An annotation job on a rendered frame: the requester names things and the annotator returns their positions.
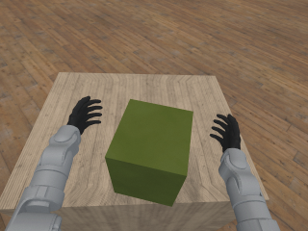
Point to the robot left upper arm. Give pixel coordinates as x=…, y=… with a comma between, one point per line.
x=34, y=221

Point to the pedestal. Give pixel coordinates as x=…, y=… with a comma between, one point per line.
x=90, y=202

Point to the carton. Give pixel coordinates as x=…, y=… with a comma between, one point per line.
x=148, y=157

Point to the robot left forearm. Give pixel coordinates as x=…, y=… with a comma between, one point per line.
x=45, y=192

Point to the robot left hand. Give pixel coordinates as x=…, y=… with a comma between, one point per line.
x=80, y=115

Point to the robot right hand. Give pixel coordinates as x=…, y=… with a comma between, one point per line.
x=231, y=136

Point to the robot right forearm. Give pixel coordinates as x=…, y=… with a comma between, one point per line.
x=250, y=207

